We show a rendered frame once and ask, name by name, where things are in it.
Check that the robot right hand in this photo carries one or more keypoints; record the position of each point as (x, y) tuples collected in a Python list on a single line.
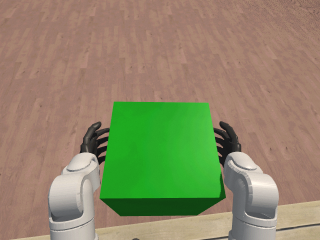
[(230, 143)]

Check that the robot right forearm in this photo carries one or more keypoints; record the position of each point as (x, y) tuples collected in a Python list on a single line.
[(255, 199)]

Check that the robot left hand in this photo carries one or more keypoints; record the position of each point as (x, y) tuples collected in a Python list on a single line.
[(90, 142)]

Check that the carton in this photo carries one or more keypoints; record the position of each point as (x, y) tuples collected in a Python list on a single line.
[(161, 160)]

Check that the robot left forearm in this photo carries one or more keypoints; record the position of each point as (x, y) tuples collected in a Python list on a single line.
[(71, 208)]

